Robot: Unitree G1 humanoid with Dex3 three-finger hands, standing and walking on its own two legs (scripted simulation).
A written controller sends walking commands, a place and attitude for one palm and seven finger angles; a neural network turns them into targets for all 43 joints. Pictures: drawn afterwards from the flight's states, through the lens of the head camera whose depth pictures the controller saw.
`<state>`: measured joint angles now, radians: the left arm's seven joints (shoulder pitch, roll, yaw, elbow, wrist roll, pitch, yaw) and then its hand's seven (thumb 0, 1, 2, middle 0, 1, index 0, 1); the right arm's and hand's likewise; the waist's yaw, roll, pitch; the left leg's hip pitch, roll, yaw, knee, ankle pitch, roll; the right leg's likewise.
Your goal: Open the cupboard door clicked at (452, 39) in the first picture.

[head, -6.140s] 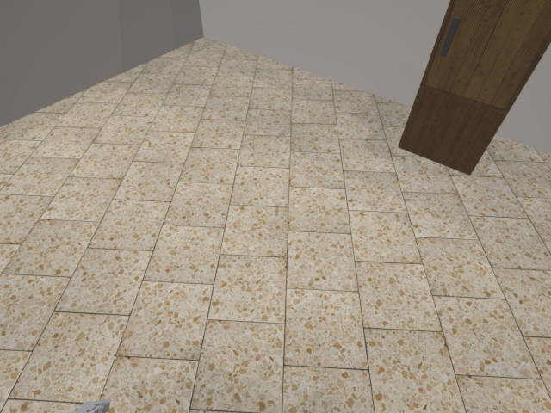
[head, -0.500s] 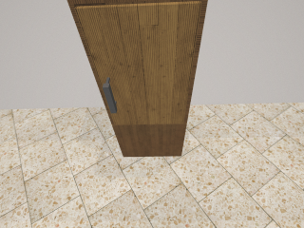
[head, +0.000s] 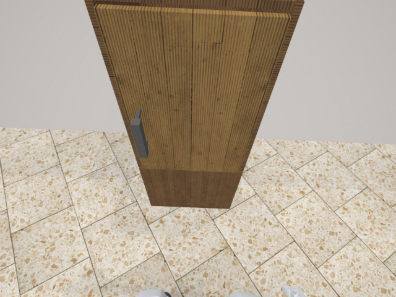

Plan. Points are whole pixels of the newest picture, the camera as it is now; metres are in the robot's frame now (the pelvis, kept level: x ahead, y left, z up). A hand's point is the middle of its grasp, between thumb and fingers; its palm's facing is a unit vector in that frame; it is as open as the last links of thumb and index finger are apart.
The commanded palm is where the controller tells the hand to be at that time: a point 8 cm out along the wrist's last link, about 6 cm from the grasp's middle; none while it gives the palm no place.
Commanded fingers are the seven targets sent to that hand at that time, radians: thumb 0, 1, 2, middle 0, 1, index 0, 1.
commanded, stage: come to a stop and stand still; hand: left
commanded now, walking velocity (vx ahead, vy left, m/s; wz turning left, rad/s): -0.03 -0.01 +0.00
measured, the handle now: (141, 134) +0.54 +0.22 -0.09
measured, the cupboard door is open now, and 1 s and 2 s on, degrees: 0 0 0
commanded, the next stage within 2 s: look again from close up in 0.92 s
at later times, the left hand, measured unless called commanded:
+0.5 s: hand out of the picture +0.00 +0.16 -0.17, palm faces +0.08 -0.97 -0.23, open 7.3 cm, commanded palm none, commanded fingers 0.00 0.90 0.90 -0.20 -0.30 -0.20 -0.30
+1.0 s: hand out of the picture -0.04 +0.15 -0.17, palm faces +0.04 -0.99 -0.16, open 7.4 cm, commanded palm none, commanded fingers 0.00 0.90 0.90 -0.20 -0.30 -0.20 -0.30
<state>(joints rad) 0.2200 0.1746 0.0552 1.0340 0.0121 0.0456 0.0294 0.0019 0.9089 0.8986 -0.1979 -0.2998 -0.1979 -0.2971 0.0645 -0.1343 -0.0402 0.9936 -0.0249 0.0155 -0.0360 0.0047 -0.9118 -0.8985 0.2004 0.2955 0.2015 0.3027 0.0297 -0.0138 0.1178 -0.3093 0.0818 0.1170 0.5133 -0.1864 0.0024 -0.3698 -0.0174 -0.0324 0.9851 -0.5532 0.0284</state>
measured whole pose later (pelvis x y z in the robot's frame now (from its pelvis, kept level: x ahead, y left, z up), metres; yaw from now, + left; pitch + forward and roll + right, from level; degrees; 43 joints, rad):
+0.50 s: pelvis -0.03 -0.03 +0.00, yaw +1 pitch +0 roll +0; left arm 0.22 0.17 0.04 1.03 0.02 0.01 0.03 0.00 0.91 0.90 -0.20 -0.30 -0.20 -0.30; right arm 0.24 -0.22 -0.05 1.05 -0.01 0.03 -0.02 0.01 -0.91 -0.90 0.20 0.29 0.20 0.30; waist 0.02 0.01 0.05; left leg -0.17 0.03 0.04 0.47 -0.29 -0.02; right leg -0.28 -0.05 -0.08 0.52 -0.25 0.00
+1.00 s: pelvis -0.03 -0.01 +0.01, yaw +0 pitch -1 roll +0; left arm 0.27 0.14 0.00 1.16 0.01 0.01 0.03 0.00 0.91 0.90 -0.20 -0.30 -0.20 -0.30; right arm 0.28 -0.13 0.00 1.14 -0.01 -0.02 -0.04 0.01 -0.92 -0.90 0.20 0.30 0.20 0.30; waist 0.01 -0.01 0.03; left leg -0.10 0.01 0.07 0.39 -0.28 0.00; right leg -0.20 -0.06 -0.05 0.41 -0.20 0.03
